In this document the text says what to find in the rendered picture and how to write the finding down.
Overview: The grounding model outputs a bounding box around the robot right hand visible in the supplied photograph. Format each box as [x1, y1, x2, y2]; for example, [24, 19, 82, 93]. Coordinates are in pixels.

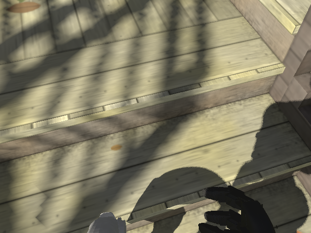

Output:
[198, 185, 278, 233]

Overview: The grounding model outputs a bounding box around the left robot thigh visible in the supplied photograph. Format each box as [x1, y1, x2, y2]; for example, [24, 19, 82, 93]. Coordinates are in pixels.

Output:
[87, 216, 126, 233]

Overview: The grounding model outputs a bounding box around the left robot shin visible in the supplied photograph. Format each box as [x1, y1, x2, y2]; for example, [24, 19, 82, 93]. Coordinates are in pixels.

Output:
[89, 212, 116, 227]

